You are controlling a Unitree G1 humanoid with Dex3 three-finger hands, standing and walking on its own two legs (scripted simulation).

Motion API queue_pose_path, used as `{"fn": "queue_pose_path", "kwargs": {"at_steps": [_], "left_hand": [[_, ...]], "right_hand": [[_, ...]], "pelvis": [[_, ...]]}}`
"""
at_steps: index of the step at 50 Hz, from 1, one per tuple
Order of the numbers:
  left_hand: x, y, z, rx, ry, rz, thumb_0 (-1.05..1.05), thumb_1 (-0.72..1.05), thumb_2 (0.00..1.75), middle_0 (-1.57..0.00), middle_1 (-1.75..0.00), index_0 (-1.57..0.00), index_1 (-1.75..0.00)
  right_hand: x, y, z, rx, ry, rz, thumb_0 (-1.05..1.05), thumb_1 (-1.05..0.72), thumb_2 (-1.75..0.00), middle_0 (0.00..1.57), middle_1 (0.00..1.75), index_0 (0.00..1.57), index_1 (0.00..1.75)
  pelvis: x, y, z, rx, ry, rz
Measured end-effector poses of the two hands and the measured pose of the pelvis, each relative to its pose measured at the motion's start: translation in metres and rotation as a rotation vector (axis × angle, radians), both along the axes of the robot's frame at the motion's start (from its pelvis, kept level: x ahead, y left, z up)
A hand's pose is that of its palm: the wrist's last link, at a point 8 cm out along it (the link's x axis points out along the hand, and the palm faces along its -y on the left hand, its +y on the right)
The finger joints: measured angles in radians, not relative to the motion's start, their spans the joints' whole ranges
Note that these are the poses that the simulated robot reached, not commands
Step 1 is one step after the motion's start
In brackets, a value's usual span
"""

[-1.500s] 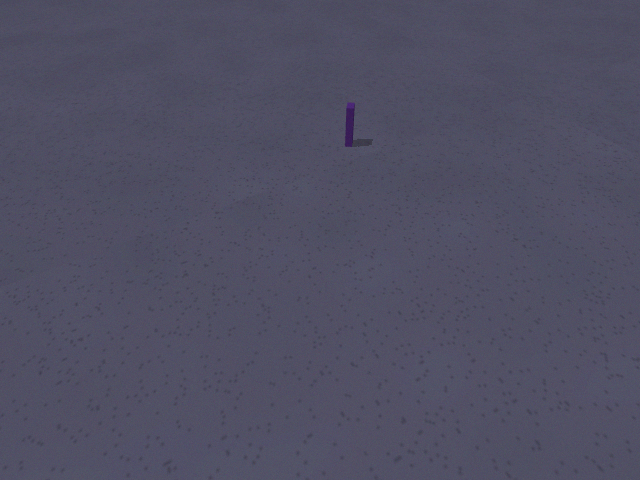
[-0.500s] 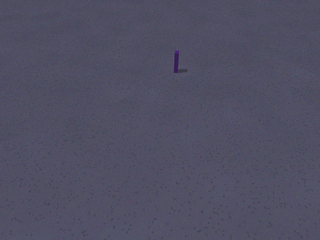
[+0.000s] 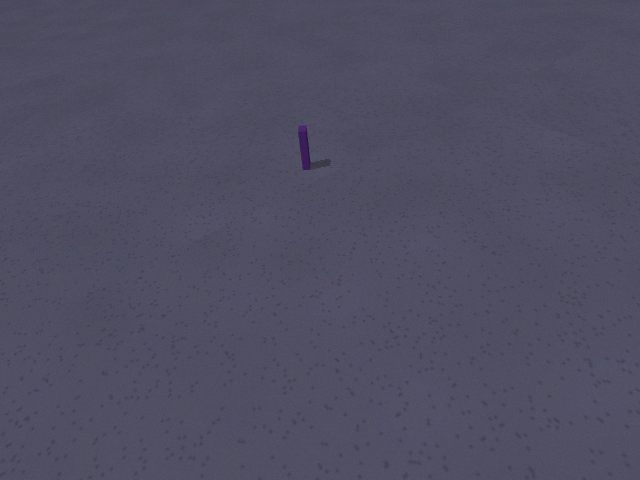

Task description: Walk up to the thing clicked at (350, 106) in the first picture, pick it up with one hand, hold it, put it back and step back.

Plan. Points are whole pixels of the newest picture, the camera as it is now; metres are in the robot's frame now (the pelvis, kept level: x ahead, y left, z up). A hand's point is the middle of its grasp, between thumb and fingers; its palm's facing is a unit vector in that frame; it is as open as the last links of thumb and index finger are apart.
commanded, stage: walk up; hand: left
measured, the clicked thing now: (304, 148) +1.83 +0.14 -0.64
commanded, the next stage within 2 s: none
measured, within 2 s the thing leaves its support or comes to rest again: neither
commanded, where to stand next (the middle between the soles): +1.50 -0.03 m, yaw -4 degrees
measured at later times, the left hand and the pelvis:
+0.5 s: hand (175, 397) +0.31 +0.28 -0.16, palm faces -0.07 -0.94 -0.33, open 7.4 cm; pelvis +0.27 +0.01 +0.00, yaw -2 degrees
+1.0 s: hand (232, 236) +0.64 +0.22 -0.10, palm faces -0.02 -0.92 -0.40, open 7.4 cm; pelvis +0.56 -0.05 +0.01, yaw -3 degrees
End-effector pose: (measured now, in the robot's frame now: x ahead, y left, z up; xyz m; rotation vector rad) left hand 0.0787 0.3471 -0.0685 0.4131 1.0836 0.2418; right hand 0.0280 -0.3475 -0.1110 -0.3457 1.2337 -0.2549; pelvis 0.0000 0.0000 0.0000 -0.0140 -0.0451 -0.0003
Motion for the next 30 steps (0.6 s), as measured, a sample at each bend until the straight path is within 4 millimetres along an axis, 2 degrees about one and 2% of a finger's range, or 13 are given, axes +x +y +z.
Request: {"fn": "queue_pose_path", "kwargs": {"at_steps": [3,9,12,15,20,23,26,30], "left_hand": [[0.012,-0.018,0.0,-0.014,-0.035,0.033,0.0,0.9,0.9,-0.2,-0.3,-0.2,-0.29],[0.026,-0.042,-0.002,-0.066,0.061,0.064,0.0,0.9,0.9,-0.2,-0.3,-0.21,-0.3],[0.044,-0.045,-0.009,-0.085,0.103,0.066,0.01,0.9,0.9,-0.2,-0.3,-0.21,-0.3],[0.075,-0.042,-0.02,-0.1,0.127,0.063,0.01,0.9,0.9,-0.2,-0.3,-0.21,-0.3],[0.142,-0.024,-0.048,-0.116,0.152,0.065,0.01,0.9,0.9,-0.2,-0.3,-0.21,-0.3],[0.192,-0.019,-0.056,-0.112,0.17,0.049,0.01,0.9,0.9,-0.2,-0.3,-0.21,-0.3],[0.251,-0.023,-0.046,-0.113,0.153,-0.015,0.01,0.9,0.9,-0.2,-0.3,-0.2,-0.29],[0.339,-0.028,-0.025,-0.114,0.053,-0.08,0.01,0.9,0.9,-0.2,-0.3,-0.2,-0.29]], "right_hand": [[0.04,-0.002,0.001,0.021,-0.006,0.027,0.01,-0.91,-0.9,0.2,0.3,0.2,0.29],[0.138,0.009,0.026,0.078,-0.141,0.09,0.01,-0.91,-0.9,0.2,0.3,0.2,0.29],[0.179,0.013,0.032,0.082,-0.154,0.11,0.01,-0.91,-0.9,0.2,0.3,0.2,0.29],[0.22,0.017,0.034,0.068,-0.138,0.132,0.01,-0.91,-0.9,0.21,0.3,0.2,0.3],[0.298,0.028,0.029,0.021,-0.13,0.146,0.01,-0.91,-0.9,0.21,0.3,0.2,0.3],[0.335,0.038,0.03,0.004,-0.174,0.141,0.01,-0.91,-0.9,0.21,0.3,0.2,0.3],[0.35,0.043,0.038,0.012,-0.201,0.077,0.01,-0.91,-0.9,0.21,0.3,0.21,0.3],[0.357,0.038,0.042,0.016,-0.155,0.019,0.01,-0.9,-0.9,0.21,0.3,0.21,0.3]], "pelvis": [[0.025,-0.011,0.004,0.0,-0.007,0.001],[0.079,-0.019,0.021,-0.008,-0.01,-0.024],[0.111,-0.019,0.021,-0.017,0.001,-0.028],[0.146,-0.016,0.017,-0.028,0.014,-0.023],[0.217,-0.002,-0.001,-0.016,0.034,-0.013],[0.252,0.007,-0.004,0.026,0.031,-0.026],[0.286,0.01,0.006,0.013,0.026,-0.041],[0.333,0.007,0.017,0.025,0.018,-0.049]]}}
